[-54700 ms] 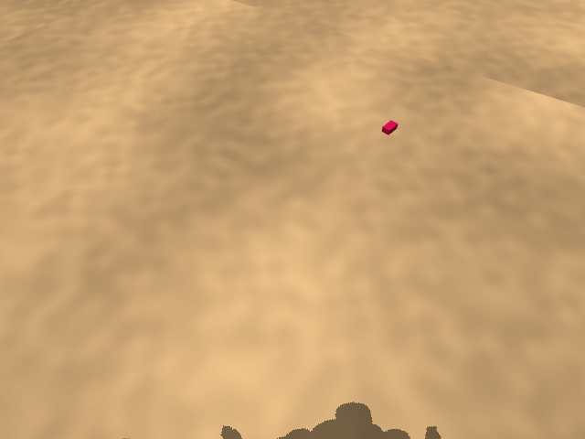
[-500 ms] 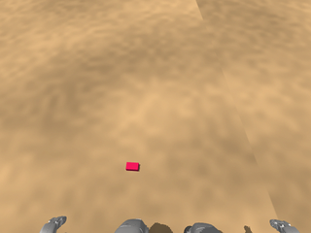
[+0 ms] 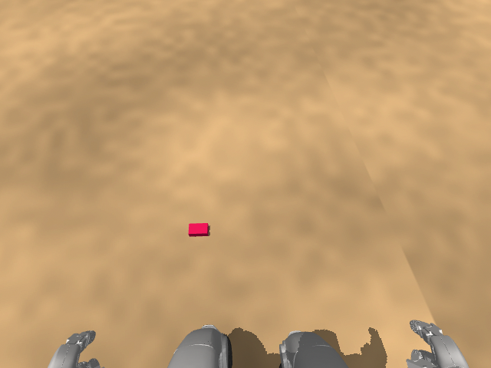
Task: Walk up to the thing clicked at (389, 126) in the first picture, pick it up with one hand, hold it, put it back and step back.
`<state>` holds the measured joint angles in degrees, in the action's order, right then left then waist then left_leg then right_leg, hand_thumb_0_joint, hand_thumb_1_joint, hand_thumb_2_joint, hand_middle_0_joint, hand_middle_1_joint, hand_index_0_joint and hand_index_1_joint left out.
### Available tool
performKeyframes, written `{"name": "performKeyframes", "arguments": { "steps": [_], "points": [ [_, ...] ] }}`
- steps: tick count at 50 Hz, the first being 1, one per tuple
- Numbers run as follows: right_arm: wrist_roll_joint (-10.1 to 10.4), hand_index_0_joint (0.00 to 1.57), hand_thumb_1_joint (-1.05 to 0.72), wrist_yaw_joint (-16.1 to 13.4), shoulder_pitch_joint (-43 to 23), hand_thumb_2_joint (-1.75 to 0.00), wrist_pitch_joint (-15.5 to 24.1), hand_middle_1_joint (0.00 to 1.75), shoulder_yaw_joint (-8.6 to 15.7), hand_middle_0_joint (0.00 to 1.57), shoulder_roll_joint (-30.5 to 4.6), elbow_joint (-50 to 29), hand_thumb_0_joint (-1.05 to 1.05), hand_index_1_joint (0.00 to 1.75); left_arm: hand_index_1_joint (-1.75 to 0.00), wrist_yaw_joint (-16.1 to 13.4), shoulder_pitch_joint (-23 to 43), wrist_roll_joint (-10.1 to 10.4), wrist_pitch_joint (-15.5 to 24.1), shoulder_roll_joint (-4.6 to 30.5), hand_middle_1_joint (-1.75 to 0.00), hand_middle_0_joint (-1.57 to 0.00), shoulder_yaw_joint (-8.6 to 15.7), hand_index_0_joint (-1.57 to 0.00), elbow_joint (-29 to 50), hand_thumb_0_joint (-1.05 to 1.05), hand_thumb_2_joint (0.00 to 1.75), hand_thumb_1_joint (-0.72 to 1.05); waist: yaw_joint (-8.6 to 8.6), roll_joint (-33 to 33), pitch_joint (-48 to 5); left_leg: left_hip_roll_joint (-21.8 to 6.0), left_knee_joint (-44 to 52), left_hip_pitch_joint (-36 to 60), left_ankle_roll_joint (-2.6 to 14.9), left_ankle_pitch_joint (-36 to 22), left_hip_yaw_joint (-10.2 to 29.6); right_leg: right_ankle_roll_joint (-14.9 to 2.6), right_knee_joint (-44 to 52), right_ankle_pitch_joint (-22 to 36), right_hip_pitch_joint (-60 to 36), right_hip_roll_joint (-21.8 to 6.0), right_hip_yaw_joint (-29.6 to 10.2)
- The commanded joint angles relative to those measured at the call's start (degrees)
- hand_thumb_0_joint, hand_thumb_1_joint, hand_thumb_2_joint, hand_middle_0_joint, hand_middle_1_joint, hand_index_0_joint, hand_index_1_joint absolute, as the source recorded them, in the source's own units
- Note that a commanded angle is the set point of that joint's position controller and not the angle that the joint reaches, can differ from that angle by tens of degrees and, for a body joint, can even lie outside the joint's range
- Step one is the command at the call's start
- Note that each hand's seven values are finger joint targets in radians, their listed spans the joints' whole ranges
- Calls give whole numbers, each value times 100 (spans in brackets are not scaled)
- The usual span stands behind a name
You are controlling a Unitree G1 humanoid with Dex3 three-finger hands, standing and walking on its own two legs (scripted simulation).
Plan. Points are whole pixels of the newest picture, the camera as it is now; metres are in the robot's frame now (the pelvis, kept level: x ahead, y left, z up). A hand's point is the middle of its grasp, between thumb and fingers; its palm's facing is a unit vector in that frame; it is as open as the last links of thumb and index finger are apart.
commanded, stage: step back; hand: left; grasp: from above
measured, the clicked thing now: (198, 229) +0.59 +0.22 -0.74
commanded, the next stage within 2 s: none
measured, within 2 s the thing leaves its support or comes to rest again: neither
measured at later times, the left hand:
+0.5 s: hand out of the picture -0.03 +0.27 -0.14, palm faces +0.07 -0.92 -0.38, open 7.4 cm
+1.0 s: hand out of the picture -0.24 +0.23 -0.13, palm faces +0.01 -0.90 -0.44, open 7.4 cm
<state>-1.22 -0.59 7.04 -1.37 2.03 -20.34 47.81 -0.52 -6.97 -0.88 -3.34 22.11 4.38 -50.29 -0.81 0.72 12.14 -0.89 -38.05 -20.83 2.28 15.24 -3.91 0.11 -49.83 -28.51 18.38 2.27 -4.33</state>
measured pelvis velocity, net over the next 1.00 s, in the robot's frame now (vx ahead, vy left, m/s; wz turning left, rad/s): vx -0.29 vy -0.05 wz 0.03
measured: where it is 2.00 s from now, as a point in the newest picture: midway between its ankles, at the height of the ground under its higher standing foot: outside the picture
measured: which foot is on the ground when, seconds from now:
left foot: down 0.00-0.08, up 0.10-0.40, down 0.42-0.82, up 0.84-1.00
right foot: up 0.00-0.02, down 0.04-0.44, up 0.46-0.78, down 0.80-1.00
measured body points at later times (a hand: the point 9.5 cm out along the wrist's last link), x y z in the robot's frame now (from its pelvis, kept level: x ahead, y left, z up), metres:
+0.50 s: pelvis -0.14 +0.00 +0.00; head -0.08 +0.01 +0.44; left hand -0.03 +0.32 -0.12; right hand -0.02 -0.31 -0.11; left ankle -0.14 +0.11 -0.72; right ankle -0.06 -0.12 -0.69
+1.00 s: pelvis -0.29 -0.05 +0.01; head -0.24 -0.07 +0.45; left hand -0.24 +0.27 -0.10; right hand -0.17 -0.36 -0.12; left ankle -0.30 +0.09 -0.65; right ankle -0.27 -0.17 -0.72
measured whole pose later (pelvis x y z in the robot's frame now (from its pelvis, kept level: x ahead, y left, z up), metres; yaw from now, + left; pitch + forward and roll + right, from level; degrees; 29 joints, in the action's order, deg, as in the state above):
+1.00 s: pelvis -0.29 -0.05 +0.01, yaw +2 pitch -2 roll +2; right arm 0.1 -1.3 8.9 -2.9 2.9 -24.1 48.5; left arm -0.4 -12.8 -2.6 -2.8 20.3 3.6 -48.1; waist 1.4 -1.6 8.5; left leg 6.2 -64.3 -28.2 -0.8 28.2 7.0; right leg -0.6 -37.3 -18.5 17.3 -1.7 -1.5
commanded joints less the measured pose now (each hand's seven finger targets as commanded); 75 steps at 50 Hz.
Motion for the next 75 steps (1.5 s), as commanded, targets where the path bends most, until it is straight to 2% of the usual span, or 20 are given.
{"name": "performKeyframes", "arguments": {
  "steps": [1, 4, 5, 8, 15, 20, 23, 27, 32, 39, 40, 42, 46, 54, 56, 58, 61, 72, 74, 75],
  "points": [
    [50, 20, -90, -99, -149, -90, 8, 30, 480, 20, -1672, -401, 0, 30, -30, -7, -886, -33, 208, 894, -30, -20, 335, -20, 184, 0, 90, 90, 285, -845, -1794, -1266, 577, 780, 738, -1679, 1518, -243, 2119, 1235, -811, -170, 378],
    [129, 20, -90, -148, -399, -90, -46, 30, 387, 20, -1230, -450, 0, 30, -30, -13, -512, -104, 275, 2040, -30, -20, 580, -20, 509, 0, 90, 90, 461, 1625, -1130, 641, -2118, -862, -231, 2055, 782, -1848, 3232, 2253, -109, -2566, -2948],
    [109, 20, -90, -160, -265, -90, -77, 30, 433, 20, -1375, -324, 0, 30, -30, -35, -225, -131, 318, 1863, -30, -20, 547, -20, 692, 0, 90, 90, 321, 1220, -853, 627, -3030, -691, -276, 2069, 1427, -1929, 3235, 2637, 333, -2637, -2951],
    [185, 20, -90, -151, 411, -90, -27, 30, 346, 20, -1252, -57, 0, 30, -30, -103, 476, -79, 303, 1295, -30, -20, 417, -20, 882, 0, 90, 90, -122, 691, -959, 882, -3363, -641, -255, 1211, 1381, -1205, 2667, 3492, -52, -1525, -939],
    [81, 20, -90, -140, 212, -90, 32, 30, 294, 20, -1192, -272, 0, 30, -30, -187, -397, -125, 248, 1213, -30, -20, 376, -20, 923, 0, 90, 90, 446, 903, -1451, 423, -1294, -729, -386, 1550, 912, -1354, 2139, 4266, -1750, -1731, -931],
    [7, 20, -90, -63, 926, -90, 107, 30, 412, 20, -1220, 5, 0, 30, -30, -101, -97, -4, 130, 1321, -30, -20, 319, -20, 1091, 0, 90, 90, 34, 675, -1727, 255, 1338, 915, -122, -361, 398, -806, 1540, 3354, -829, -1374, -571],
    [-78, 20, -90, 4, 460, -90, 113, 30, 659, 20, -2370, -250, 0, 30, -30, -158, 358, -10, 131, 1190, -30, -20, 376, -20, 1165, 0, 90, 90, -321, -1463, -1383, -2307, 2013, 292, 1604, -1514, 3652, -62, -1184, -997, 652, 277, -267],
    [-81, 20, -90, -112, -258, -90, 149, 30, 436, 20, -1602, -374, 0, 30, -30, -135, -386, 71, 100, 1128, -30, -20, 385, -20, 750, 0, 90, 90, 288, -766, -1092, -1460, 1479, 451, 1087, -2242, 1896, -121, -2449, -93, 923, 365, -631],
    [-61, 20, -90, -136, 227, -90, 135, 30, 476, 20, -1537, -387, 0, 30, -30, -62, -362, -9, 145, 1000, -30, -20, 347, -20, 784, 0, 90, 90, -76, -968, -1328, -1446, 1109, 1607, 1337, -2563, 1774, 203, -1244, -243, 1041, 143, -317],
    [28, 20, -90, -82, -205, -90, -71, 30, 484, 20, -1727, -567, 0, 30, -30, -11, -1394, -40, 241, 971, -30, -20, 335, -20, 217, 0, 90, 90, 294, -1099, -1855, -1041, 511, 663, 663, -1475, 1363, -116, 2534, 1294, -1029, -60, 568],
    [69, 20, -90, -68, -136, -90, -91, 30, 409, 20, -1495, -579, 0, 30, -30, -15, -1293, -127, 268, 1208, -30, -20, 405, -20, 266, 0, 90, 90, 241, -631, -1664, -721, 152, -177, 311, -659, 1272, -258, 2615, 1337, -1265, -423, -172],
    [96, 20, -90, -168, -477, -90, -85, 30, 417, 20, -1279, -727, 0, 30, -30, -21, -735, -186, 264, 2277, -30, -20, 630, -20, 632, 0, 90, 90, 579, 1628, -1124, 599, -2335, -990, -287, 2052, 1142, -1769, 3286, 1689, 213, -2726, -2969],
    [158, 20, -90, -162, 182, -90, -29, 30, 379, 20, -1293, -328, 0, 30, -30, -119, 264, -156, 300, 1426, -30, -20, 408, -20, 871, 0, 90, 90, -60, 742, -941, 762, -3252, -725, -271, 1229, 1293, -1174, 2397, 3313, 143, -1563, -739],
    [-2, 20, -90, -103, 488, -90, 57, 30, 340, 20, -1105, -277, 0, 30, -30, -206, -262, -60, 174, 1431, -30, -20, 358, -20, 960, 0, 90, 90, 225, 1160, -1643, 247, 383, -28, -229, 869, 451, -1039, 1448, 4452, -1517, -1655, -760],
    [-43, 20, -90, -98, 732, -90, 75, 30, 437, 20, -1274, -113, 0, 30, -30, -160, -143, -14, 91, 1261, -30, -20, 238, -20, 1019, 0, 90, 90, 110, 662, -1677, 83, 1448, 924, -85, -635, 665, -641, 1050, 3435, -627, -1381, -550],
    [-43, 20, -90, -20, 259, -90, 47, 30, 611, 20, -2323, -307, 0, 30, -30, -197, -4, 78, 72, 1118, -30, -20, 220, -20, 1090, 0, 90, 90, 24, -1505, -1635, -2023, 1738, 773, 1277, -2312, 3174, -114, -796, -733, 624, 107, 313],
    [-100, 20, -90, -103, -73, -90, 96, 30, 453, 20, -1787, -300, 0, 30, -30, -209, -11, 86, 6, 1135, -30, -20, 308, -20, 808, 0, 90, 90, 191, -465, -1290, -1598, 1540, 254, 1216, -2462, 2301, -175, -2479, -481, 722, 313, -810],
    [-32, 20, -90, -24, -207, -90, -125, 30, 479, 20, -1743, -328, 0, 30, -30, -30, -1208, -43, 331, 962, -30, -20, 245, -20, -17, 0, 90, 90, 343, -1188, -1853, -1100, 822, 873, 721, -465, 1364, -185, 2840, 895, -969, -103, 520],
    [-13, 20, -90, 3, 24, -90, -112, 30, 250, 20, -1004, -391, 0, 30, -30, -74, -1043, -236, 402, 1614, -30, -20, 455, -20, -18, 0, 90, 90, 244, 782, -1304, 188, -759, -1526, 3, 1209, 814, -551, 3253, 222, -1660, -1296, -1738],
    [7, 20, -90, -100, -509, -90, -121, 30, 341, 20, -1128, -505, 0, 30, -30, -95, -619, -246, 378, 2250, -30, -20, 553, -20, 254, 0, 90, 90, 623, 1323, -1022, 378, -1534, -983, -260, 1934, 1422, -1518, 3678, -278, 315, -2677, -2979]
  ]
}}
